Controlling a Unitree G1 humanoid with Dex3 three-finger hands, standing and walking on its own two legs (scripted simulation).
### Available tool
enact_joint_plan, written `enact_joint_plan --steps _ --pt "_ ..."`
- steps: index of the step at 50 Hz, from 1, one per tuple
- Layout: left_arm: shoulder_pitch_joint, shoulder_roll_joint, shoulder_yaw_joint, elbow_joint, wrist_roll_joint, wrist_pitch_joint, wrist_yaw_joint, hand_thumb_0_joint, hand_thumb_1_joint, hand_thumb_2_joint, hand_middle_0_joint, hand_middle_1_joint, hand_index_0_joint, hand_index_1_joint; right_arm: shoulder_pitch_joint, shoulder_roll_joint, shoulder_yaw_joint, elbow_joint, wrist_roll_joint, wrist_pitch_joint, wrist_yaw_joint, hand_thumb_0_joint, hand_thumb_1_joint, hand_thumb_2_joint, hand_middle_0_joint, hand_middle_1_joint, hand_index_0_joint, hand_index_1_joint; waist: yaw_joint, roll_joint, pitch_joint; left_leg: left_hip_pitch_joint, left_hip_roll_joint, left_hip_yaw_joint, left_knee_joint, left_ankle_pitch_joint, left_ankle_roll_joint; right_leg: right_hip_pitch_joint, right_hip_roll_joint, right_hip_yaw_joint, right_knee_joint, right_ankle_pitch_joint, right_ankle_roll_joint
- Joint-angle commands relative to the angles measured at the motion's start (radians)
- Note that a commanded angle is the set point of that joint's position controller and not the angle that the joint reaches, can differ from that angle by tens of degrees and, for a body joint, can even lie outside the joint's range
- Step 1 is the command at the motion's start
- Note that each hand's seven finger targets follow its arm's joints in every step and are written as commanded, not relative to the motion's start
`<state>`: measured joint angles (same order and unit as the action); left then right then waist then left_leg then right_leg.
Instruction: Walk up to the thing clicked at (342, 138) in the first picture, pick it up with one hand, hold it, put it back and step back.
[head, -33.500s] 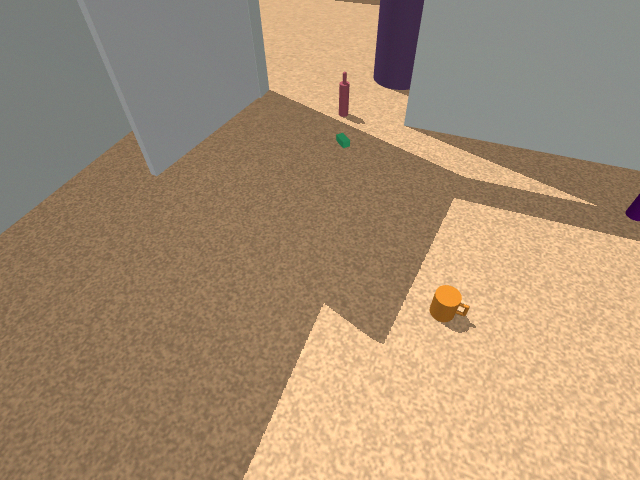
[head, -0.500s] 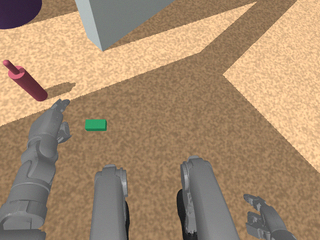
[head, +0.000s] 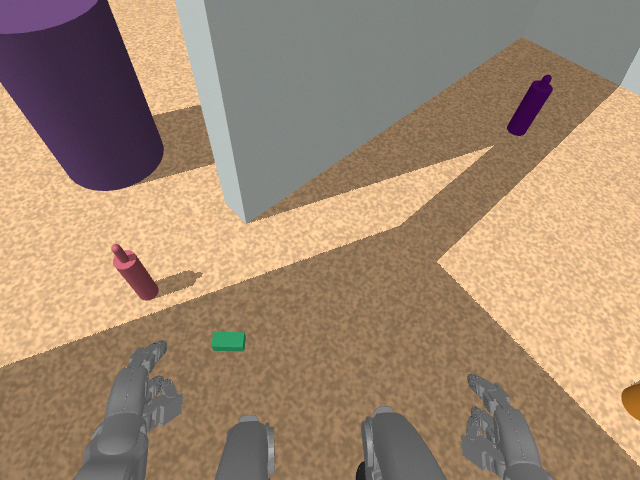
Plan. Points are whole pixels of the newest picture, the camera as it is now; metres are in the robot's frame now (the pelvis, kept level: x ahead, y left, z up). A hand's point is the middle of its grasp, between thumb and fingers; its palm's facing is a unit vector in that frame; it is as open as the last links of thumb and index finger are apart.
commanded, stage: home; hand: left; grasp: from above
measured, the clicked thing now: (228, 341) +0.50 +0.21 -0.62
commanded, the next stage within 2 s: none
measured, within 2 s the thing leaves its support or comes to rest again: neither
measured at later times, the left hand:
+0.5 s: hand (136, 436) +0.20 +0.19 +0.04, palm faces +0.08 -0.97 -0.21, open 7.4 cm
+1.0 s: hand (141, 440) +0.20 +0.18 +0.03, palm faces +0.07 -0.98 -0.21, open 7.4 cm
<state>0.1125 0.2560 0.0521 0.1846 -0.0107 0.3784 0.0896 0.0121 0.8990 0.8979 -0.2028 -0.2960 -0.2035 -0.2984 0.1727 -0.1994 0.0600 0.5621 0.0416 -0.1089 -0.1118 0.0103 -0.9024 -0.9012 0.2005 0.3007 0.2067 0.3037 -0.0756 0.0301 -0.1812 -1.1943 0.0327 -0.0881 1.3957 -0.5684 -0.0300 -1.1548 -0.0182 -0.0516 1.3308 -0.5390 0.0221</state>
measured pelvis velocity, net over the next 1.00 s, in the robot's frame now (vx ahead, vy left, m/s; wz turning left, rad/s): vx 0.04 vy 0.00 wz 0.02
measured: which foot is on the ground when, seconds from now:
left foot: down 0.00-1.00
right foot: down 0.00-1.00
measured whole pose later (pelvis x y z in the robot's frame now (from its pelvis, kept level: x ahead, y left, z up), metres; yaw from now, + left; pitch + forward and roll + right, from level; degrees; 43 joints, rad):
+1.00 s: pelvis +0.04 +0.00 +0.08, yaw +1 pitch +9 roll -3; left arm 0.50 0.22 0.04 -0.12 -0.05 0.45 0.02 0.01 0.90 0.90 -0.20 -0.29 -0.20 -0.30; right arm 0.30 -0.22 0.04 0.55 0.01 -0.25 -0.19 0.02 -0.90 -0.90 0.20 0.30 0.21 0.30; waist -0.05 0.05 -0.15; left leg -0.69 0.04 -0.07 1.01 -0.48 -0.03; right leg -0.65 -0.02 -0.06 0.94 -0.45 0.02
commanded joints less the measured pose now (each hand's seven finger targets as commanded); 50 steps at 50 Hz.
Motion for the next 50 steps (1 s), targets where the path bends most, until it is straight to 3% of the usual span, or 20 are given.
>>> enact_joint_plan --steps 1,7,14,22,26,36,47,50 --pt "0.012 0.096 0.064 -0.269 -0.036 -0.02 0.011 0.0 0.9 0.9 -0.2 -0.3 -0.2 -0.3 0.015 -0.138 -0.06 -0.146 -0.004 -0.074 -0.047 0.0 -0.901 -0.899 0.2 0.299 0.2 0.299 0.001 0.07 -0.26 0.364 -0.018 0.001 -0.341 0.13 0.039 0.302 0.028 0.008 -0.301 0.145 -0.033" --pt "0.216 0.074 0.057 -0.387 -0.051 0.009 -0.003 0.0 0.9 0.9 -0.2 -0.3 -0.2 -0.3 0.059 -0.127 -0.063 -0.173 -0.012 -0.103 -0.072 0.0 -0.901 -0.899 0.2 0.299 0.2 0.299 0.012 0.05 -0.216 0.501 -0.027 0.037 -0.433 0.301 0.037 0.474 0.038 -0.005 -0.425 0.28 -0.028" --pt "0.356 0.056 0.042 -0.482 -0.049 0.03 -0.026 0.0 0.9 0.9 -0.2 -0.3 -0.2 -0.3 0.057 -0.124 -0.067 -0.194 -0.022 -0.135 -0.089 0.0 -0.901 -0.899 0.2 0.299 0.2 0.299 0.023 0.033 -0.08 0.56 -0.028 0.036 -0.535 0.283 0.039 0.523 0.046 -0.025 -0.52 0.253 -0.026" --pt "0.358 0.055 0.032 -0.489 -0.042 0.034 -0.06 0.0 0.9 0.9 -0.2 -0.299 -0.2 -0.299 0.057 -0.137 -0.079 -0.187 -0.035 -0.171 -0.088 0.0 -0.9 -0.9 0.2 0.3 0.2 0.299 0.012 0.0 -0.046 0.599 -0.034 0.047 -0.549 0.318 0.043 0.554 0.043 -0.031 -0.545 0.283 -0.019" --pt "0.353 0.066 0.043 -0.491 -0.034 0.031 -0.064 0.0 0.9 0.9 -0.2 -0.299 -0.2 -0.299 0.055 -0.143 -0.082 -0.181 -0.038 -0.183 -0.086 0.0 -0.9 -0.9 0.2 0.3 0.2 0.3 0.021 0.006 -0.06 0.618 -0.035 0.047 -0.55 0.345 0.04 0.568 0.039 -0.028 -0.537 0.305 -0.02" --pt "0.345 0.07 0.041 -0.49 -0.028 0.031 -0.062 0.0 0.9 0.9 -0.2 -0.299 -0.2 -0.299 0.033 -0.139 -0.076 -0.183 -0.04 -0.193 -0.082 0.0 -0.9 -0.9 0.2 0.3 0.2 0.3 0.033 0.023 -0.029 0.595 -0.038 0.045 -0.57 0.25 0.041 0.559 0.036 -0.026 -0.558 0.227 -0.018" --pt "0.356 0.065 0.043 -0.495 -0.037 0.03 -0.061 0.0 0.9 0.9 -0.2 -0.299 -0.2 -0.299 0.039 -0.139 -0.077 -0.178 -0.037 -0.201 -0.087 0.0 -0.9 -0.9 0.2 0.3 0.2 0.3 0.031 0.002 -0.034 0.581 -0.035 0.048 -0.564 0.218 0.044 0.554 0.038 -0.024 -0.559 0.197 -0.016" --pt "0.364 0.07 0.045 -0.502 -0.034 0.03 -0.06 0.0 0.9 0.9 -0.2 -0.299 -0.2 -0.299 0.044 -0.142 -0.08 -0.178 -0.036 -0.202 -0.09 0.0 -0.9 -0.9 0.2 0.3 0.2 0.3 0.036 0.013 -0.054 0.591 -0.033 0.05 -0.558 0.252 0.041 0.559 0.039 -0.024 -0.549 0.226 -0.017"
